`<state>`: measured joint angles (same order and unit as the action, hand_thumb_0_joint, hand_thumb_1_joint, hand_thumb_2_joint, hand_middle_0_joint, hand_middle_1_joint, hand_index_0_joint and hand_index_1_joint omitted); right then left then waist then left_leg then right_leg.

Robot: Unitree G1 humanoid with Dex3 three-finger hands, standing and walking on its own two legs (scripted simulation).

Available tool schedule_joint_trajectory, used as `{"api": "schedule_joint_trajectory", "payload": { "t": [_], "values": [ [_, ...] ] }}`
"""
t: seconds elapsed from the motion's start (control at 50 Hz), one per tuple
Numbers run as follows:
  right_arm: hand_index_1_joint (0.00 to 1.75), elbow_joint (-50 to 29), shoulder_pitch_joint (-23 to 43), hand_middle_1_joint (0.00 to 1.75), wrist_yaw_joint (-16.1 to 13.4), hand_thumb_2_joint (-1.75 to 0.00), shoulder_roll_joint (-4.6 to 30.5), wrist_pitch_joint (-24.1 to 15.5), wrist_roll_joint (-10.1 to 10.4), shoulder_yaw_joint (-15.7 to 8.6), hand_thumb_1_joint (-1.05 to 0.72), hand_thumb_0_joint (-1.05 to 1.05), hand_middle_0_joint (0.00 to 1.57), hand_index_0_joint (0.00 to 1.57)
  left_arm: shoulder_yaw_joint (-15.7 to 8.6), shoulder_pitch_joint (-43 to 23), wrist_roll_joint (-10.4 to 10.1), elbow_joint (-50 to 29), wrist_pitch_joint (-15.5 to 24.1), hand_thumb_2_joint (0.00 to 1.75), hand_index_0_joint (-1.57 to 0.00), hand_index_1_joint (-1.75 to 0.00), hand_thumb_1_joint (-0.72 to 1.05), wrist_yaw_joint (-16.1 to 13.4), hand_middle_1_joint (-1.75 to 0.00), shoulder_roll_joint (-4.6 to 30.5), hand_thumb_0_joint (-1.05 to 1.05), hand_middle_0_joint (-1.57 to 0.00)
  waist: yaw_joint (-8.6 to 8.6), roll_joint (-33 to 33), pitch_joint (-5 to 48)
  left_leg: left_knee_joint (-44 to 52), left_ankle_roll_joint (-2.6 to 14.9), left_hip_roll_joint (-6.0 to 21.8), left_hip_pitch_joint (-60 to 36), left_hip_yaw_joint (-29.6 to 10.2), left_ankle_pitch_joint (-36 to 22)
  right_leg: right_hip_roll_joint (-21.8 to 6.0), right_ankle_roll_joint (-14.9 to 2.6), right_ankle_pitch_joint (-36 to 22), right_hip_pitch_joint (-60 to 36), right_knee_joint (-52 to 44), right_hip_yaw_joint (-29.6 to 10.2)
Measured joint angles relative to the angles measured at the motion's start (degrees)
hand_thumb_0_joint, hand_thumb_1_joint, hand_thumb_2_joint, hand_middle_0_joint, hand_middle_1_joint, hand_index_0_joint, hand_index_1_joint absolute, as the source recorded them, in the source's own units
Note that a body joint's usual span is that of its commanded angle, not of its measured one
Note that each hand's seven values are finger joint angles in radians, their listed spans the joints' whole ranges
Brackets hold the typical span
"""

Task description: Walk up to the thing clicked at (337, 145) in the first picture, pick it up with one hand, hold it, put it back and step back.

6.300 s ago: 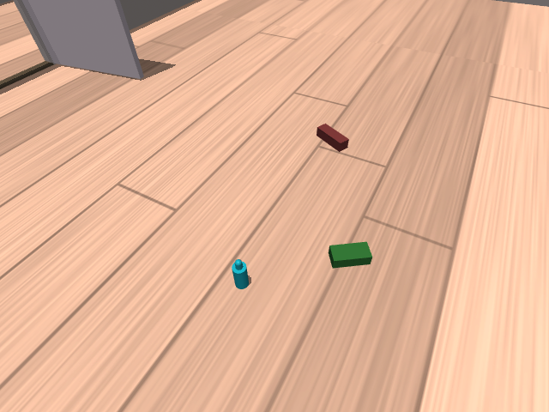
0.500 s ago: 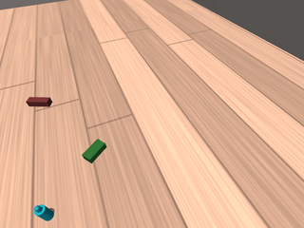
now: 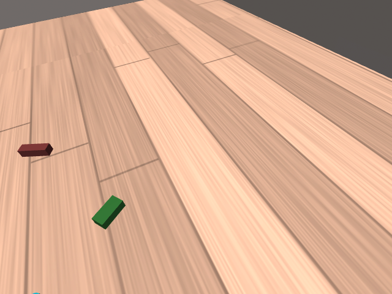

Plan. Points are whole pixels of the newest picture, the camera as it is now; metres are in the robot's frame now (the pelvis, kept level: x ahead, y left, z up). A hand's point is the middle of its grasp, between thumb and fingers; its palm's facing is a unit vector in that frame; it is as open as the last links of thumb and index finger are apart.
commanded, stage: walk up
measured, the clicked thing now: (35, 150) +1.26 +1.24 -0.73
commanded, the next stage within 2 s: none
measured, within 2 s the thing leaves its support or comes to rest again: neither
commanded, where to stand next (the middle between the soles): +0.89 +0.09 m, yaw +2 degrees
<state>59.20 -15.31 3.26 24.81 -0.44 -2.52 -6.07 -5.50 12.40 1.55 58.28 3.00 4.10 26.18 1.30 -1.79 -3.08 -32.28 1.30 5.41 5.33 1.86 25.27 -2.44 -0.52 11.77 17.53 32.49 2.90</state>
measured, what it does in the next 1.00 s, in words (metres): walks ahead: left foot, then right foot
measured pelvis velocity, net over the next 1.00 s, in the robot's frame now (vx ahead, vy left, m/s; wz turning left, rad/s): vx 0.46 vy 0.01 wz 0.06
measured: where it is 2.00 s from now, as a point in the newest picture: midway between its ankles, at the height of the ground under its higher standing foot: (195, 196)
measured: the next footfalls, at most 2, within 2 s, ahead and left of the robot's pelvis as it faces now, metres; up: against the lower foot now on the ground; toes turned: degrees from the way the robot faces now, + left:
left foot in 0.46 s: +0.34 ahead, +0.16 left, +0.00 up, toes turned +9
right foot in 0.90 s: +0.58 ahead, -0.10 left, +0.00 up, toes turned -1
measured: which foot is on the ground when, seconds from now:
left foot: up 0.00-0.44, down 0.46-0.92, up 0.94-1.00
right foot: down 0.00-0.50, up 0.52-0.88, down 0.90-1.00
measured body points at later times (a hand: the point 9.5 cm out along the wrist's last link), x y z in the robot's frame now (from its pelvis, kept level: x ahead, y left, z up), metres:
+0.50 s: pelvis +0.22 +0.03 -0.01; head +0.25 +0.05 +0.44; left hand +0.22 +0.35 -0.14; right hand +0.33 -0.29 -0.11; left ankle +0.30 +0.16 -0.73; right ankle +0.07 -0.12 -0.71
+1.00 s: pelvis +0.46 +0.01 -0.01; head +0.48 -0.02 +0.44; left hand +0.51 +0.34 -0.09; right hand +0.54 -0.30 -0.14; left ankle +0.36 +0.15 -0.66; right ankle +0.54 -0.09 -0.73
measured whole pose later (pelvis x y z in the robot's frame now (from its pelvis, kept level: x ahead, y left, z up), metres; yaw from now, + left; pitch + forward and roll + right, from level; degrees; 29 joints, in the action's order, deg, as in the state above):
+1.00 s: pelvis +0.46 +0.01 -0.01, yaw +4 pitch -4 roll +1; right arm 49.7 -17.2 2.0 24.5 -1.6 -0.2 -3.1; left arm -3.5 15.2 0.0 49.2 5.1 2.9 22.0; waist -0.9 -3.5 -5.5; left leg -63.9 2.0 1.5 16.0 -0.4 27.1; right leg -2.8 -1.3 14.8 20.9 39.1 3.6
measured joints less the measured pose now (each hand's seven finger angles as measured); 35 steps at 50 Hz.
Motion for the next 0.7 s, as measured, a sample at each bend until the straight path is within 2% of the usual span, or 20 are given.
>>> {"api": "schedule_joint_trajectory", "payload": {
  "t": [0.02,0.04,0.08,0.14,0.22,0.3,0.36,0.42,0.44,0.46,0.5,0.54,0.58,0.64,0.7],
  "values": [
    [0.3,0.16,-0.27,0.3,-0.33,-0.9,0.55,0.61,0.0,-0.07,-0.9,0.0,0.21,0.21,-0.34,0.39,0.29,-0.5,0.56,0.9,-0.2,-0.3,0.91,-0.43,-0.29,-0.38,0.01,-0.2,-0.18,-1.15,0.15,-7.58,0.48,-0.33,2.96,-2.73,3.71,0.66,-0.15,0.49,0.08,1.9,1.04],
    [0.3,0.29,-0.46,0.3,-0.6,-0.9,0.83,1.24,0.24,-0.09,-0.9,0.0,0.2,0.21,-0.42,0.8,0.56,-0.94,0.79,0.9,-0.2,-0.3,0.91,-0.87,-0.29,-0.97,0.01,-0.2,-0.63,-1.9,0.37,-15.06,0.46,-1.94,6.16,-5.38,4.71,0.97,-0.33,2.11,-0.35,2.95,1.76],
    [0.3,0.28,-0.43,0.3,-0.5,-0.9,1.06,1.72,0.8,0.09,-0.91,0.01,0.2,0.2,0.09,2.09,0.52,-1.42,0.6,0.9,-0.2,-0.3,0.91,-1.28,-0.29,-2.24,0.01,-0.2,-1.85,-2.67,0.9,-24.6,0.46,-4.73,11.47,-6.66,2.33,1.3,-0.83,3.56,-2.82,1.39,2.13],
    [0.3,-0.68,0.44,0.3,0.22,-0.9,1.0,0.62,1.83,0.71,-0.91,0.01,0.2,0.2,0.97,4.24,-0.07,-1.22,0.64,0.9,-0.2,-0.3,0.91,-1.44,-0.29,-3.66,0.01,-0.2,-2.58,-3.48,1.1,-28.46,0.18,-5.52,17.86,-6.42,-4.72,2.2,-0.83,2.12,-7.98,-5.12,2.45],
    [0.3,-2.79,0.52,0.3,1.29,-0.9,0.06,-0.3,1.99,1.23,-0.91,0.0,0.2,0.2,1.39,5.89,-0.62,-1.15,0.98,0.9,-0.21,-0.3,0.9,-1.76,-0.3,-4.21,0.01,-0.2,-2.77,-2.85,1.15,-24.48,-1.44,-4.61,23.21,-7.16,-12.16,3.02,-1.24,1.67,-13.08,-11.18,3.17],
    [0.3,-3.77,0.45,0.3,2.07,-0.9,-0.51,-0.04,1.36,1.42,-0.91,0.0,0.2,0.2,1.24,6.29,-0.57,-2.2,1.55,0.9,-0.21,-0.3,0.9,-1.94,-0.3,-4.4,0.01,-0.2,-2.7,-1.68,0.58,-17.01,-2.54,-2.91,25.26,-7.45,-15.19,3.25,-1.13,3.41,-16.51,-13.77,4.08],
    [0.3,-4.33,0.58,0.3,2.42,-0.9,-0.62,0.14,0.88,1.52,-0.91,0.0,0.2,0.2,1.08,6.0,-0.51,-3.31,1.84,0.9,-0.21,-0.3,0.9,-1.77,-0.3,-4.14,0.01,-0.2,-2.58,-0.95,-0.46,-9.74,-2.18,-1.09,24.48,-6.05,-16.22,3.18,-0.39,6.11,-18.79,-13.73,5.02],
    [0.3,-4.65,1.21,0.3,2.51,-0.9,-0.73,0.14,0.52,1.53,-0.91,0.0,0.2,0.2,1.25,5.82,-0.58,-4.42,1.74,0.9,-0.21,-0.3,0.9,-1.64,-0.3,-3.5,0.01,-0.2,-2.59,-0.13,-1.23,-3.16,-1.21,-0.01,22.13,-2.77,-15.7,2.6,0.81,10.3,-20.63,-11.69,6.02],
    [0.3,-4.85,1.5,0.3,2.43,-0.9,-0.81,0.05,0.45,1.48,-0.91,0.0,0.2,0.2,1.36,5.91,-0.64,-4.73,1.61,0.9,-0.21,-0.3,0.9,-1.65,-0.3,-3.22,0.01,-0.2,-2.74,0.31,-1.31,-1.59,-0.71,-0.14,21.01,-1.58,-15.4,2.12,1.29,12.1,-20.98,-10.36,6.12],
    [0.3,-5.07,2.05,0.3,2.25,-0.9,-1.13,-0.22,0.38,1.36,-0.91,0.0,0.2,0.21,1.45,5.94,-0.73,-4.9,1.4,0.9,-0.21,-0.3,0.9,-1.73,-0.3,-2.79,0.01,-0.2,-2.82,1.39,-1.58,-0.74,-0.57,-0.91,20.0,-0.69,-18.07,0.98,1.65,14.33,-21.0,-8.09,6.01],
    [0.3,-6.24,3.63,0.3,1.7,-0.9,-2.17,-1.48,-0.06,1.15,-0.91,0.0,0.2,0.21,1.54,5.27,-1.07,-4.72,0.47,0.9,-0.21,-0.3,0.9,-2.26,-0.3,-2.28,0.01,-0.2,-2.85,4.58,-3.13,-3.13,-0.49,-3.24,18.77,1.74,-15.97,-2.99,0.18,16.57,-17.47,3.59,4.31],
    [0.3,-8.54,4.07,0.3,1.09,-0.9,-2.31,-2.94,0.54,1.03,-0.91,0.0,0.2,0.21,2.18,4.51,-1.66,-4.51,-0.4,0.9,-0.21,-0.3,0.91,-2.58,-0.3,-3.14,0.01,-0.2,-1.54,3.31,-3.86,-5.03,-0.08,-2.88,17.81,1.29,-12.55,-0.26,-1.12,17.25,-10.39,19.61,-0.57],
    [0.3,-9.94,3.67,0.3,0.37,-0.9,-2.98,-3.51,1.62,1.42,-0.91,0.0,0.2,0.21,3.14,3.85,-1.98,-4.55,-0.66,0.9,-0.21,-0.3,0.91,-2.61,-0.3,-3.01,0.01,-0.2,-0.6,2.76,-3.78,-3.07,0.22,-2.59,14.74,1.1,-11.49,1.97,-2.0,16.14,-3.51,30.61,-3.47],
    [0.3,-10.85,2.02,0.3,-0.52,-0.9,-3.78,-3.88,2.42,2.61,-0.91,0.0,0.21,0.21,3.27,3.2,-2.72,-5.82,-0.19,0.9,-0.21,-0.3,0.91,-2.31,-0.3,-2.22,0.01,-0.2,-0.32,3.65,-2.93,1.97,-0.13,-3.08,8.92,2.05,-11.24,1.68,-2.0,11.28,4.52,33.31,-6.06],
    [0.3,-10.96,0.13,0.3,-0.91,-0.9,-3.86,-3.93,2.46,3.19,-0.9,0.0,0.21,0.21,2.78,2.33,-2.74,-7.39,-0.1,0.9,-0.2,-0.3,0.91,-1.71,-0.29,-1.55,0.01,-0.2,-0.23,4.18,-2.37,4.83,-0.31,-3.68,4.17,2.53,-9.95,0.0,-0.86,7.29,9.55,28.15,-6.58]
  ]
}}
